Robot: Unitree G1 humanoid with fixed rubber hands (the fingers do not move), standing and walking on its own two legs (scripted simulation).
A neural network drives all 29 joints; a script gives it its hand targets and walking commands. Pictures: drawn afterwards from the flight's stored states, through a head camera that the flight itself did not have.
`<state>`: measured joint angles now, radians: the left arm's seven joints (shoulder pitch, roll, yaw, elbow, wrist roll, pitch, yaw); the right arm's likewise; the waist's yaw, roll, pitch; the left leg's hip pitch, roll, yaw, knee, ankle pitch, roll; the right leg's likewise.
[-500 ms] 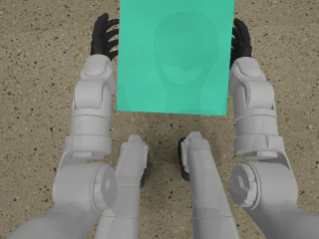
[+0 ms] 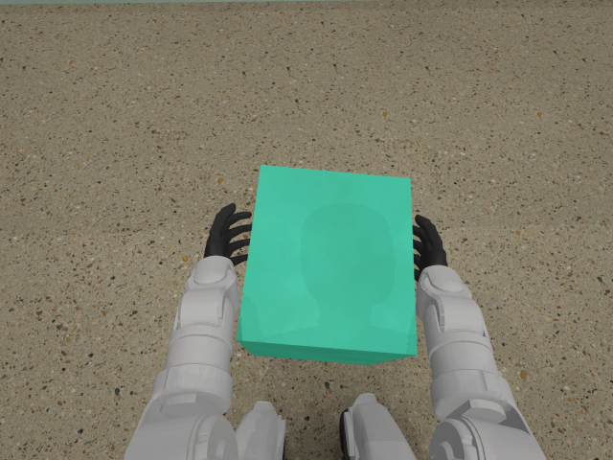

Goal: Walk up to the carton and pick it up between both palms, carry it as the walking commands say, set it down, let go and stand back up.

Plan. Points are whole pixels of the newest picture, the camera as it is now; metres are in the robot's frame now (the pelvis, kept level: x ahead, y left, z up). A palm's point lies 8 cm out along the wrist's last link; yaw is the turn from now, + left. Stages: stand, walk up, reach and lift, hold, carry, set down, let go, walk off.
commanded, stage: reach and lift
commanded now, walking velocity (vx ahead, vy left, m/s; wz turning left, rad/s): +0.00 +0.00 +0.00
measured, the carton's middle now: (322, 278) +0.38 -0.01 -0.10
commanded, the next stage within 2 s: none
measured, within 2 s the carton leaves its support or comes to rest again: neither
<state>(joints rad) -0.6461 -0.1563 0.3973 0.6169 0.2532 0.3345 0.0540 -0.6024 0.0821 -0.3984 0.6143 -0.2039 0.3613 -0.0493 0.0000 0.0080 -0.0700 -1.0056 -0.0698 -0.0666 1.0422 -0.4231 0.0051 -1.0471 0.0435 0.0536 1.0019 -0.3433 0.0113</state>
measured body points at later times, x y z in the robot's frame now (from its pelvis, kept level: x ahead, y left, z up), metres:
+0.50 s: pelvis +0.03 +0.00 +0.05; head +0.12 +0.00 +0.49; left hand +0.38 +0.13 +0.01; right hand +0.37 -0.17 +0.01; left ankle +0.03 +0.11 -0.66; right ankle +0.07 -0.12 -0.66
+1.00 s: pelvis +0.03 +0.00 +0.07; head +0.03 +0.00 +0.52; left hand +0.35 +0.13 +0.08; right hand +0.34 -0.16 +0.07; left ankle +0.03 +0.11 -0.66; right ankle +0.07 -0.12 -0.66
